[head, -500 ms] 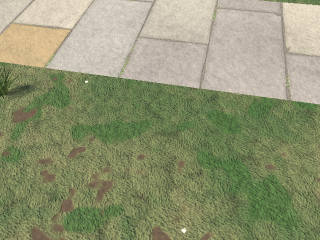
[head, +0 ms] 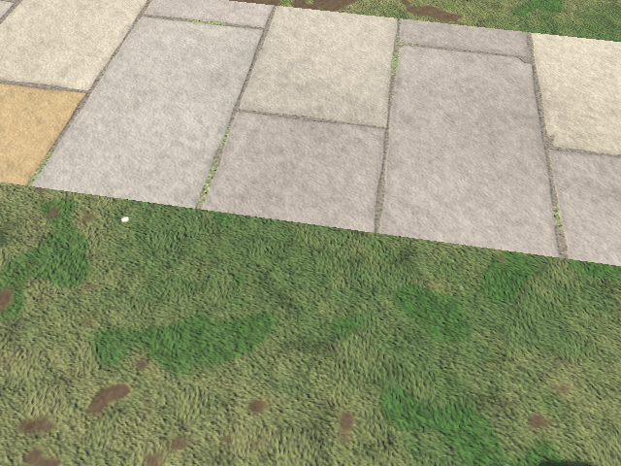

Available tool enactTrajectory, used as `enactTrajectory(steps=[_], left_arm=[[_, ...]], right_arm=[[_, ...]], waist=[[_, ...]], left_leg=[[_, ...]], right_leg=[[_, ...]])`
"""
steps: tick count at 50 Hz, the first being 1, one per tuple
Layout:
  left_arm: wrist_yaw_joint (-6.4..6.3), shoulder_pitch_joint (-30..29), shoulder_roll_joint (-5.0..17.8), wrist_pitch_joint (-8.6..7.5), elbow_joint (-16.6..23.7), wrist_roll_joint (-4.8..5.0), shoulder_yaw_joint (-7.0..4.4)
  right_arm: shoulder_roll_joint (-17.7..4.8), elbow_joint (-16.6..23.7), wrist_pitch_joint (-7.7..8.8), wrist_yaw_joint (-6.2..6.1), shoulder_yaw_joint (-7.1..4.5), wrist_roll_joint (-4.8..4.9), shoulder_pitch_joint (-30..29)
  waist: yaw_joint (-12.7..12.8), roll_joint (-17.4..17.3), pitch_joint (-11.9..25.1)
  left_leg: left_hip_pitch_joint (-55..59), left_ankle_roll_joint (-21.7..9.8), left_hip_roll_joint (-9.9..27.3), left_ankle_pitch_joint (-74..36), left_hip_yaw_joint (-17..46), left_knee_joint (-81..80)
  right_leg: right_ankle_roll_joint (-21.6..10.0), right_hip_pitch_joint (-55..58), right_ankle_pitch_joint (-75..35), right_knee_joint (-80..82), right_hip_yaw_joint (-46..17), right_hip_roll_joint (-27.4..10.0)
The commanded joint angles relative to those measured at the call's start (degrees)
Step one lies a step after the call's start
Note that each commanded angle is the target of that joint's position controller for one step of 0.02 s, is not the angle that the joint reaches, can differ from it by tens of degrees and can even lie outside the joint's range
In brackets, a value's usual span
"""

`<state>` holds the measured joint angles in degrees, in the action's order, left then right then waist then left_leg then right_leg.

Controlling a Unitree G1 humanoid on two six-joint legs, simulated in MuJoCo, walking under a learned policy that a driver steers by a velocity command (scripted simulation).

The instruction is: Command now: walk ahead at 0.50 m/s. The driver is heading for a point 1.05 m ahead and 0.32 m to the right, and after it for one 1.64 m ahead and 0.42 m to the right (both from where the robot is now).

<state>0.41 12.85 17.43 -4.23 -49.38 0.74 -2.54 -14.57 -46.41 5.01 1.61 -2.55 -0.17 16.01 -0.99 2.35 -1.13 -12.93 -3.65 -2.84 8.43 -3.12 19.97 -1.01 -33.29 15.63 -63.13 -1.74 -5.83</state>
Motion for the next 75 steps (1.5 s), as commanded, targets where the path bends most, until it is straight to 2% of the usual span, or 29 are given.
enactTrajectory(steps=[1,6,12,14,16,17,18,19,20,22,28,36,41,42,43,44,45,47,49,55,62,64,66,67,68,69,70,72,75], left_arm=[[-0.44,0.9,2.5,0.4,3.3,-0.65,-0.61],[0.69,-8.1,0.9,-0.2,5.5,-0.09,0.12],[2.47,-14.2,2.2,-0.03,9.7,0.38,-0.15],[2.95,-11.9,3.4,0.0,10.1,0.12,-0.79],[2.6,1.6,7.4,0.24,6.9,0.16,-3.46],[1.73,11.3,12.9,0.63,5.3,0.31,-5.38],[1.86,11.2,16.6,0.53,5.6,1.02,-5.8],[1.83,12.2,11.1,0.25,6.4,0.95,-4.35],[1.59,9.8,9.0,-0.05,6.8,0.38,-3.81],[1.38,3.0,7.0,-0.12,8.8,-0.12,-3.19],[-0.4,3.1,7.8,-0.14,10.0,0.05,-3.46],[-1.52,9.7,7.7,1.37,8.0,0.89,-3.66],[-1.69,7.8,5.5,2.22,8.7,0.19,-3.09],[-1.43,7.6,2.8,1.98,9.7,-0.67,-1.91],[-1.3,16.5,-0.7,1.32,10.1,0.82,-0.86],[-1.38,17.0,3.7,0.9,8.8,1.35,-1.25],[-1.27,10.4,7.2,0.83,9.3,1.33,-2.15],[-1.19,2.6,6.3,0.48,11.5,-0.06,-2.17],[-0.65,3.1,4.3,0.45,11.7,-0.04,-2.02],[0.08,-4.3,0.4,0.12,14.1,-0.54,-0.2],[1.41,-13.9,2.0,-0.58,17.2,0.42,-0.48],[1.56,-11.3,3.4,-0.76,16.8,0.29,-1.13],[0.78,2.4,7.8,-0.6,13.0,-0.38,-3.47],[0.2,11.2,13.2,-0.2,12.1,-1.49,-4.69],[0.51,13.5,13.7,0.18,11.0,-0.77,-4.66],[0.67,11.7,9.3,0.12,11.1,-0.23,-3.32],[0.76,7.6,7.8,0.03,11.5,-0.01,-2.65],[1.16,1.6,4.9,-0.31,12.1,-0.97,-1.8],[1.17,-0.2,4.2,-1.76,10.7,-1.17,-1.95]], right_arm=[[-8.1,2.7,1.46,-0.42,-1.91,0.06,-1.9],[-9.9,0.4,0.99,-1.45,-2.26,0.12,0.8],[-11.0,-2.8,-0.43,-1.97,-3.06,0.83,3.3],[-12.1,-2.6,-1.26,-2.39,-3.45,0.95,1.9],[-11.8,-1.6,-2.44,-3.16,-3.24,0.59,0.8],[-9.9,0.2,-2.3,-3.65,-2.16,-0.68,2.2],[-2.3,2.0,-0.46,-2.41,0.33,-1.71,8.0],[-7.6,1.7,1.67,-1.55,-0.6,0.36,2.9],[-9.8,3.5,2.94,-1.08,-1.17,2.09,-2.2],[-9.6,4.3,3.59,-1.83,-1.36,0.26,-5.4],[-6.9,6.6,0.83,-2.27,-1.3,-1.01,-8.1],[-6.3,11.0,2.13,-0.74,-0.96,0.33,-20.7],[-10.3,8.3,3.47,-0.67,-2.95,-0.23,-9.0],[-13.0,7.4,3.55,-1.06,-3.67,-1.17,-0.2],[-17.2,4.8,2.69,-0.89,-5.07,-1.43,6.4],[-12.3,4.6,2.39,-0.46,-4.06,0.58,6.4],[-8.8,5.2,2.11,-0.6,-3.12,0.88,3.5],[-7.2,5.4,1.39,-0.62,-2.3,-0.18,-1.4],[-6.0,4.9,1.49,-0.58,-1.68,-0.64,-2.4],[-10.3,2.7,1.17,-0.92,-2.71,0.81,-0.3],[-12.1,-0.8,-0.41,-0.98,-2.79,1.85,5.6],[-13.0,-1.3,-1.09,-1.23,-2.99,1.92,5.0],[-10.9,-0.9,-1.26,-1.52,-2.04,1.46,4.7],[-6.5,1.2,-0.51,-1.51,-0.42,0.07,6.8],[-4.2,1.1,0.6,-1.4,0.47,0.42,9.9],[-9.8,1.5,1.14,-1.04,-1.06,1.79,5.6],[-10.8,2.7,1.35,-0.87,-1.34,2.25,1.6],[-9.4,2.5,0.74,-1.06,-1.5,1.0,0.1],[-6.4,1.4,-1.35,-1.12,-1.15,1.45,2.2]], waist=[[2.1,-5.8,0.7],[-1.3,-5.7,-1.2],[-2.6,-5.2,-3.2],[-0.8,-6.4,-1.3],[5.9,-5.4,6.9],[8.8,2.3,13.7],[3.1,15.4,19.3],[7.0,8.6,20.7],[7.3,5.7,13.4],[3.5,-2.3,6.5],[1.0,-0.3,2.1],[5.6,2.1,0.6],[-0.8,4.2,6.4],[-4.6,-0.1,14.3],[-1.9,-18.7,21.3],[-2.7,-17.5,18.5],[-4.1,-10.8,10.1],[-2.4,-5.0,1.9],[0.1,-7.4,1.3],[-1.2,-6.7,0.5],[-3.6,-7.3,-1.4],[-1.0,-7.7,-0.2],[5.8,-5.5,8.4],[7.5,4.2,17.6],[6.6,14.4,22.0],[7.3,8.3,15.5],[6.0,5.8,8.8],[2.6,2.4,3.3],[-0.1,3.3,2.2]], left_leg=[[2.1,-11.0,15.1,-10.7,12.0,-12.9],[4.0,-7.8,13.5,-9.5,3.9,-14.3],[17.3,-5.6,18.8,-12.0,1.0,-10.1],[19.3,-4.1,18.9,-26.2,-0.8,-4.2],[15.2,-1.1,15.1,-41.0,-5.2,14.9],[1.2,1.4,12.0,-25.5,-6.6,34.1],[-24.1,4.9,-0.5,22.2,-0.8,52.2],[-30.7,3.4,1.5,23.9,8.9,57.6],[-34.3,2.2,4.0,18.6,8.7,57.1],[-29.2,2.2,8.1,11.0,8.1,48.9],[-24.5,6.6,8.3,1.0,6.7,32.3],[-17.5,6.2,3.0,-13.2,7.4,9.1],[-0.1,0.8,3.6,-7.2,6.6,3.8],[14.8,-3.2,12.1,-5.6,14.5,6.0],[34.3,-13.1,23.9,5.1,39.9,2.7],[33.8,-13.4,26.0,16.9,48.8,-1.7],[26.6,-11.0,23.5,17.9,41.0,-2.8],[13.5,-9.2,18.9,6.2,29.2,-5.0],[7.9,-8.6,15.9,-0.8,23.2,-7.4],[4.2,-9.3,14.5,-9.1,13.4,-11.7],[9.2,-6.6,16.5,-9.5,11.1,-8.6],[10.7,-5.2,16.9,-15.8,10.5,-4.6],[5.2,-2.1,12.1,-24.8,5.6,12.8],[-12.4,1.6,6.4,-7.9,1.6,34.0],[-26.0,2.8,0.8,25.0,5.9,46.5],[-32.1,2.3,4.2,23.4,9.0,51.9],[-33.4,1.8,6.7,17.8,7.3,51.1],[-28.5,2.4,10.1,10.0,6.9,46.1],[-23.9,3.7,11.0,4.8,7.4,43.7]], right_leg=[[1.6,-5.2,-7.0,5.8,-1.4,-2.8],[1.2,-2.5,-22.3,23.8,1.0,-0.6],[-2.4,-6.5,-15.6,30.0,0.1,0.9],[-4.2,-1.7,-9.8,30.2,3.0,3.3],[-6.9,17.5,-9.5,32.3,6.5,8.6],[-11.0,35.3,-11.4,32.3,-7.8,0.0],[-21.3,53.7,2.3,39.9,-39.1,-11.8],[-20.0,55.4,7.5,45.7,-43.7,-12.4],[-17.7,49.9,3.1,46.2,-36.0,-10.8],[-15.7,34.6,-9.1,47.2,-25.7,-7.2],[-15.6,21.6,-20.7,51.7,-16.1,-2.3],[-11.0,23.6,-12.9,46.4,-18.1,-0.4],[-7.8,27.2,-23.1,32.3,-20.1,1.0],[-5.8,20.4,-17.0,17.9,-16.0,4.1],[-1.2,-0.4,9.0,-0.9,-8.9,12.8],[-0.7,-8.7,17.2,-9.1,-10.2,9.7],[-0.5,-11.3,12.3,-11.5,-10.2,7.6],[-0.3,-9.7,5.7,-7.2,-6.9,4.1],[-0.3,-5.1,3.4,-2.0,-5.2,1.7],[1.1,-2.4,-8.0,17.8,-0.9,0.2],[-0.5,2.6,-13.3,31.5,0.8,2.9],[-2.1,8.1,-10.9,34.4,2.0,4.2],[-5.5,29.0,-11.5,35.8,1.4,3.7],[-11.8,49.3,-10.1,34.8,-17.4,-10.3],[-17.0,55.8,-0.2,42.9,-37.5,-17.0],[-15.1,51.1,6.1,45.0,-35.1,-15.0],[-13.4,43.6,3.4,46.3,-27.5,-13.1],[-12.2,31.5,-5.9,49.8,-18.2,-9.0],[-12.2,24.6,-12.8,54.3,-10.0,-7.4]])
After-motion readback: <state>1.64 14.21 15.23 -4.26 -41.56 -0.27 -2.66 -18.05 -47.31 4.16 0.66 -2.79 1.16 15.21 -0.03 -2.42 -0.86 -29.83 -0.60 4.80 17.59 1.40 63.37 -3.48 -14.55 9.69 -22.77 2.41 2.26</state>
